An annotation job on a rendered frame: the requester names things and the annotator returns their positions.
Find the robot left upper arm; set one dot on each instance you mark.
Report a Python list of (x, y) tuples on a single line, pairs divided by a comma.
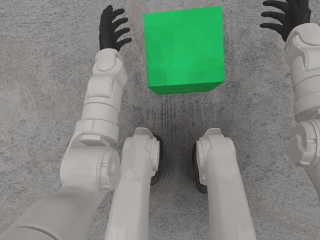
[(87, 174)]

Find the robot right hand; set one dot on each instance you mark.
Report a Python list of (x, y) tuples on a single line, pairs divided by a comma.
[(297, 12)]

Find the robot right upper arm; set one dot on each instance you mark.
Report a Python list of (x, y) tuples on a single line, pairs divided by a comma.
[(304, 149)]

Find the robot right forearm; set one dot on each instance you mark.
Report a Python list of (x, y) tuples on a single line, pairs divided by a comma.
[(302, 54)]

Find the right robot thigh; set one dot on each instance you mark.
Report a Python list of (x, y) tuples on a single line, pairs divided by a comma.
[(229, 213)]

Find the robot left forearm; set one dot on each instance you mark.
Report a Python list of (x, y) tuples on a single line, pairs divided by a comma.
[(102, 104)]

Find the robot left hand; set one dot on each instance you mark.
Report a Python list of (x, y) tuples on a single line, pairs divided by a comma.
[(107, 35)]

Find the robot right shin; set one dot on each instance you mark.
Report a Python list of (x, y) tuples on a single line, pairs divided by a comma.
[(229, 142)]

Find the carton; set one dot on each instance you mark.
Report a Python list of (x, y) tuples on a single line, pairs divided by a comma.
[(184, 50)]

